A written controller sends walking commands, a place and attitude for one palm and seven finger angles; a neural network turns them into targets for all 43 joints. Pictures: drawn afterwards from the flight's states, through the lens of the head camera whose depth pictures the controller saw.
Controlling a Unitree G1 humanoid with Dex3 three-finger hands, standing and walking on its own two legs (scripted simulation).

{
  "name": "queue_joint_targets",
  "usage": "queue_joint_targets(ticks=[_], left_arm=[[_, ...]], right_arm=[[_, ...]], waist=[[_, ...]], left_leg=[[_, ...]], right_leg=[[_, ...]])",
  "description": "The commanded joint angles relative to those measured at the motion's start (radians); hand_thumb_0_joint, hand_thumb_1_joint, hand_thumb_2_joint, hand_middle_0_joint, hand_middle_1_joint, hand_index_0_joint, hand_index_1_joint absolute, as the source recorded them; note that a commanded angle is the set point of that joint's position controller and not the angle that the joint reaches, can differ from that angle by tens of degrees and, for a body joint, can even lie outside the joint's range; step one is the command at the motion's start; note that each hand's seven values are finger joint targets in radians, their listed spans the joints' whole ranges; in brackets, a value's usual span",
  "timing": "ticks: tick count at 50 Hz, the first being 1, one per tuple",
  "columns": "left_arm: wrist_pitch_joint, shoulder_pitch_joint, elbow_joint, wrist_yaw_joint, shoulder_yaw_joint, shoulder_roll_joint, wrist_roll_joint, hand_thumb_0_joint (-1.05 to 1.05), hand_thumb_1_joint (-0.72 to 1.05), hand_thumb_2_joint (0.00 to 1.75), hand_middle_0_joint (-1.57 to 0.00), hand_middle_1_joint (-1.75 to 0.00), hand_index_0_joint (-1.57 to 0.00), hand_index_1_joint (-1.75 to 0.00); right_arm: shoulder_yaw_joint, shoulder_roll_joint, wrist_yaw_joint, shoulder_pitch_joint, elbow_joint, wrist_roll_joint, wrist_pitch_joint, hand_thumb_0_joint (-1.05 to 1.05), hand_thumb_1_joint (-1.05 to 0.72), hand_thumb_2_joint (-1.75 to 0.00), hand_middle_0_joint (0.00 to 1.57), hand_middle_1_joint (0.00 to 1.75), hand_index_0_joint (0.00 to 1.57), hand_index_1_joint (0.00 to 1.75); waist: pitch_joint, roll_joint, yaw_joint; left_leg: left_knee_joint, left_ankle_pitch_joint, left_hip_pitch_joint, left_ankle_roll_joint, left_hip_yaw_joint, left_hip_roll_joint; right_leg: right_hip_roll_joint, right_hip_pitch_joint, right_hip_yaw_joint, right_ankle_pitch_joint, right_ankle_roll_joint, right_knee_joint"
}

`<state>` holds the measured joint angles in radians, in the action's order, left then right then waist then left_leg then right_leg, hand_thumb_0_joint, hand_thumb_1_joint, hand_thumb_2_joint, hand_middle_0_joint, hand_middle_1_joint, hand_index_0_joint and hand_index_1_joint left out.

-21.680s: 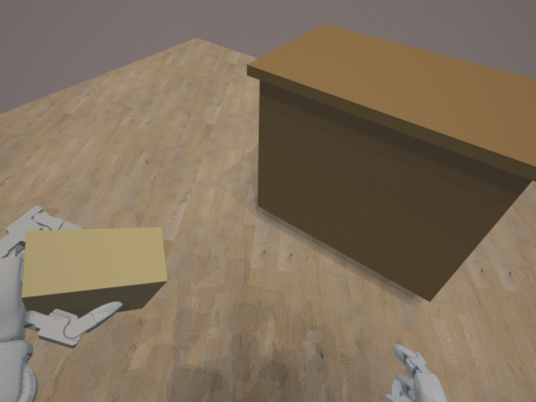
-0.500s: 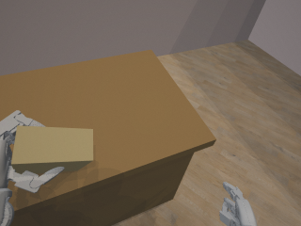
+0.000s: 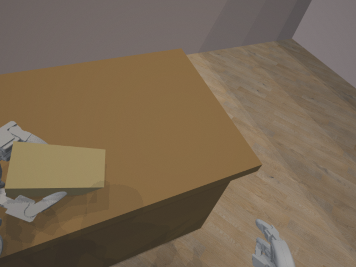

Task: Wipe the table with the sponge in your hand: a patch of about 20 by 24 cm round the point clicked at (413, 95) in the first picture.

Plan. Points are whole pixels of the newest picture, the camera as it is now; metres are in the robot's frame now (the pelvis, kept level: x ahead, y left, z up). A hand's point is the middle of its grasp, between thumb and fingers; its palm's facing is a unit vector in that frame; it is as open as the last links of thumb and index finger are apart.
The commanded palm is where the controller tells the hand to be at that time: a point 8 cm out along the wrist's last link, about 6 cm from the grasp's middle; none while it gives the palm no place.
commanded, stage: come to a stop and stand still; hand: left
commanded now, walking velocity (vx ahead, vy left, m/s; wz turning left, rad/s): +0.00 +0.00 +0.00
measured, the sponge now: (67, 174) +0.24 +0.22 +0.12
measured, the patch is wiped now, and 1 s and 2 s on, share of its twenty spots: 0.00 0.00 0.00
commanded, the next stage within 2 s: look again from close up in 0.22 s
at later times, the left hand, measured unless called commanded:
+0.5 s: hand (29, 178) +0.21 +0.25 +0.16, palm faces +0.39 -0.85 -0.36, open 10.2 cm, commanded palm +0.15 +0.28 +0.18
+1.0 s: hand (42, 178) +0.21 +0.24 +0.16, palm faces +0.28 -0.74 -0.61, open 10.2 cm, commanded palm +0.16 +0.28 +0.19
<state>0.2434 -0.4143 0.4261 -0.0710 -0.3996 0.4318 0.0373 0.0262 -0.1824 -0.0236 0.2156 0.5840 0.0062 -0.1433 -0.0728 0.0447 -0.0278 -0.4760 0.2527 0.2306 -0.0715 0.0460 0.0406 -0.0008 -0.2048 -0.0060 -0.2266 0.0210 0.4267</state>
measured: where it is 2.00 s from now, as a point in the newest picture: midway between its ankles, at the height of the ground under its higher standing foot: outside the picture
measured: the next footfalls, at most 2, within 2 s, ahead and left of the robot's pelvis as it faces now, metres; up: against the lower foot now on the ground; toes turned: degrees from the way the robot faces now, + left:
none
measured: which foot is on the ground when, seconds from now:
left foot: down 0.00-1.00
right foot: down 0.00-1.00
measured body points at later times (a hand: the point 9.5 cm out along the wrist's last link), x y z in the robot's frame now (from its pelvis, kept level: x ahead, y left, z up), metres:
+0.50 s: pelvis -0.01 +0.00 +0.00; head +0.02 +0.03 +0.45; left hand +0.18 +0.30 +0.18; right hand +0.19 -0.21 -0.06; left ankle +0.00 +0.07 -0.74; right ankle +0.00 -0.14 -0.74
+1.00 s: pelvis -0.02 -0.02 -0.01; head -0.03 -0.05 +0.44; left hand +0.19 +0.27 +0.20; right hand +0.18 -0.24 -0.08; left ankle +0.00 +0.07 -0.74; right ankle +0.00 -0.14 -0.74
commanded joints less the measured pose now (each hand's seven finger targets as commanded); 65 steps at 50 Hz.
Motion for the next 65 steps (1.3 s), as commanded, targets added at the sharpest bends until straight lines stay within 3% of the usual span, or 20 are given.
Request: queue_joint_targets(ticks=[1,7,11,18,35,36,37,38,39,40,41,43,46,50,51,54,56,57,61,65], left_arm=[[0.078,0.128,0.316,-0.034,-0.065,0.104,0.008,0.00,0.10,1.30,-1.20,-1.60,-1.20,-1.60],[0.052,0.053,0.249,-0.041,-0.025,0.064,-0.001,0.00,0.10,1.30,-1.20,-1.60,-1.20,-1.60],[0.050,0.074,0.247,-0.049,-0.099,0.132,0.002,0.00,0.10,1.30,-1.20,-1.60,-1.20,-1.60],[0.061,0.103,0.294,-0.040,-0.057,0.108,0.011,0.00,0.10,1.30,-1.20,-1.60,-1.20,-1.60],[0.048,0.079,0.241,-0.041,-0.047,0.103,0.012,0.00,0.10,1.30,-1.20,-1.60,-1.20,-1.60],[0.166,1.000,0.575,-0.066,-0.334,0.901,-0.028,0.00,0.10,1.30,-1.20,-1.60,-1.20,-1.60],[-0.041,0.665,0.035,-0.003,-0.251,0.393,-0.134,0.00,0.10,1.30,-1.20,-1.60,-1.20,-1.60],[-0.059,0.530,0.026,0.012,-0.068,0.270,-0.082,0.00,0.10,1.30,-1.20,-1.60,-1.20,-1.60],[-0.091,0.421,0.039,0.015,-0.136,0.286,-0.082,0.00,0.10,1.30,-1.20,-1.60,-1.20,-1.60],[-0.142,0.459,0.092,0.051,-0.026,0.156,-0.018,0.00,0.10,1.30,-1.20,-1.60,-1.20,-1.60],[-0.210,0.379,0.017,0.070,-0.022,0.123,0.025,0.00,0.10,1.30,-1.20,-1.60,-1.20,-1.60],[-0.293,0.280,0.074,0.106,-0.017,0.167,0.032,0.00,0.10,1.30,-1.20,-1.60,-1.20,-1.60],[-0.372,0.218,0.162,0.102,-0.030,0.262,-0.099,0.00,0.10,1.30,-1.20,-1.60,-1.20,-1.60],[-0.310,0.263,0.171,0.063,-0.175,0.356,-0.105,0.00,0.10,1.30,-1.20,-1.60,-1.20,-1.60],[-0.283,0.349,0.213,0.049,-0.260,0.440,-0.084,0.00,0.10,1.30,-1.20,-1.60,-1.20,-1.60],[-0.192,0.385,0.177,0.021,-0.197,0.359,-0.076,0.00,0.10,1.30,-1.20,-1.60,-1.20,-1.60],[-0.196,0.435,0.129,0.008,-0.204,0.421,-0.126,0.00,0.10,1.30,-1.20,-1.60,-1.20,-1.60],[-0.211,0.431,0.082,0.015,-0.153,0.385,-0.143,0.00,0.10,1.30,-1.20,-1.60,-1.20,-1.60],[-0.324,0.422,-0.005,0.094,-0.068,0.415,-0.193,0.00,0.10,1.30,-1.20,-1.60,-1.20,-1.60],[-0.340,0.448,0.045,0.182,-0.062,0.475,-0.194,0.00,0.10,1.30,-1.20,-1.60,-1.20,-1.60]], right_arm=[[-0.058,-0.138,-0.001,-0.109,-0.157,0.006,-0.077,0.00,-0.90,-0.90,0.20,0.30,0.20,0.30],[-0.068,-0.155,0.008,-0.087,-0.139,0.000,-0.059,0.00,-0.90,-0.90,0.20,0.30,0.20,0.30],[-0.064,-0.145,-0.005,-0.114,-0.150,0.006,-0.042,0.00,-0.90,-0.90,0.20,0.30,0.20,0.30],[-0.061,-0.145,-0.011,-0.109,-0.169,0.002,-0.043,0.00,-0.90,-0.90,0.20,0.30,0.20,0.30],[-0.062,-0.151,-0.019,-0.116,-0.160,0.007,-0.040,0.00,-0.90,-0.90,0.20,0.30,0.20,0.30],[0.096,-0.235,-0.096,0.081,-0.276,0.081,0.005,0.00,-0.90,-0.90,0.20,0.30,0.20,0.30],[-0.061,-0.137,-0.062,-0.129,-0.117,-0.032,-0.022,0.00,-0.90,-0.90,0.20,0.30,0.20,0.30],[-0.050,-0.173,-0.006,-0.092,-0.125,-0.036,-0.040,0.00,-0.90,-0.90,0.20,0.30,0.20,0.30],[-0.083,-0.226,0.000,-0.063,-0.103,-0.026,-0.026,0.00,-0.90,-0.90,0.20,0.30,0.20,0.30],[-0.060,-0.200,-0.006,-0.133,-0.135,-0.016,-0.030,0.00,-0.90,-0.90,0.20,0.30,0.20,0.30],[-0.050,-0.194,-0.007,-0.146,-0.123,0.009,-0.029,0.00,-0.90,-0.90,0.20,0.30,0.20,0.30],[-0.046,-0.213,-0.005,-0.174,-0.124,0.015,-0.027,0.00,-0.90,-0.90,0.20,0.30,0.20,0.30],[-0.022,-0.206,-0.002,-0.231,-0.183,0.029,0.009,0.00,-0.90,-0.90,0.20,0.30,0.20,0.30],[-0.024,-0.194,-0.041,-0.231,-0.176,0.006,0.022,0.00,-0.90,-0.90,0.20,0.30,0.20,0.30],[-0.025,-0.200,-0.051,-0.242,-0.175,0.017,0.022,0.00,-0.90,-0.90,0.20,0.30,0.20,0.30],[-0.034,-0.170,-0.068,-0.211,-0.133,0.006,-0.001,0.00,-0.90,-0.90,0.20,0.30,0.20,0.30],[-0.034,-0.179,-0.073,-0.190,-0.114,0.006,-0.004,0.00,-0.90,-0.90,0.20,0.30,0.20,0.30],[-0.035,-0.177,-0.075,-0.182,-0.111,0.001,-0.005,0.00,-0.90,-0.90,0.20,0.30,0.20,0.30],[-0.030,-0.193,-0.099,-0.204,-0.128,0.021,0.009,0.00,-0.90,-0.90,0.20,0.30,0.20,0.30],[-0.036,-0.197,-0.129,-0.218,-0.157,0.023,0.016,0.00,-0.90,-0.90,0.20,0.30,0.20,0.30]], waist=[[0.251,-0.178,0.000],[0.221,-0.108,0.003],[0.178,-0.117,-0.001],[0.191,-0.164,0.002],[0.153,-0.102,0.004],[0.158,-0.360,0.089],[0.268,-0.312,-0.046],[0.212,-0.235,0.009],[0.351,-0.236,-0.026],[0.377,-0.276,-0.049],[0.334,-0.255,-0.043],[0.253,-0.180,-0.072],[0.184,-0.131,-0.072],[0.136,0.051,-0.040],[0.176,0.031,-0.049],[0.182,-0.086,-0.045],[0.168,-0.226,-0.032],[0.163,-0.240,-0.024],[0.139,-0.197,-0.024],[0.167,-0.044,-0.033]], left_leg=[[0.065,-0.429,-0.134,0.068,-0.098,-0.120],[0.084,-0.393,-0.086,0.082,-0.111,-0.122],[0.116,-0.292,-0.042,0.083,-0.113,-0.124],[0.141,-0.216,-0.029,0.077,-0.121,-0.116],[0.160,-0.043,0.008,0.054,-0.125,-0.102],[0.142,0.145,0.219,0.016,-0.161,-0.095],[0.093,-0.139,-0.122,0.132,-0.100,-0.072],[0.101,-0.366,-0.131,0.160,-0.135,-0.062],[0.055,-0.443,-0.258,0.147,-0.146,-0.103],[0.044,-0.378,-0.262,0.137,-0.131,-0.076],[0.050,-0.326,-0.249,0.135,-0.129,-0.083],[0.069,-0.211,-0.126,0.114,-0.103,-0.063],[0.095,-0.074,-0.037,0.068,-0.078,-0.052],[0.068,0.025,0.003,0.044,-0.076,-0.045],[0.059,0.084,-0.008,0.039,-0.069,-0.038],[0.020,0.045,-0.030,0.048,-0.052,-0.029],[0.000,0.073,-0.031,0.048,-0.035,-0.018],[-0.006,0.057,-0.014,0.047,-0.033,-0.014],[-0.033,0.033,0.011,0.041,-0.006,-0.008],[-0.080,-0.020,0.044,0.035,-0.021,-0.017]], right_leg=[[-0.029,0.085,-0.006,0.263,-0.038,0.003],[-0.027,0.084,-0.003,0.239,-0.037,-0.019],[-0.026,0.086,-0.009,0.197,-0.035,-0.028],[-0.024,0.120,-0.008,0.190,-0.037,-0.044],[-0.037,0.101,-0.033,0.107,-0.034,-0.104],[0.063,0.261,-0.005,-0.039,0.033,0.068],[0.044,0.006,0.071,0.052,-0.067,0.126],[0.057,-0.056,0.108,0.074,-0.065,0.084],[0.063,-0.105,0.087,0.094,-0.047,0.111],[0.042,-0.108,0.075,0.077,-0.048,0.109],[0.053,-0.110,0.077,0.065,-0.052,0.116],[0.030,-0.032,0.101,0.121,-0.055,0.088],[0.037,-0.025,0.080,0.064,-0.055,0.081],[0.036,-0.080,0.074,-0.057,-0.032,0.046],[0.037,-0.093,0.051,-0.116,-0.028,0.037],[0.030,-0.096,0.043,-0.103,-0.031,0.032],[0.022,-0.128,0.018,-0.125,-0.037,0.020],[0.011,-0.115,0.018,-0.114,-0.040,0.017],[-0.015,-0.099,-0.038,-0.164,-0.032,-0.030],[-0.059,-0.036,-0.112,-0.201,-0.007,-0.058]])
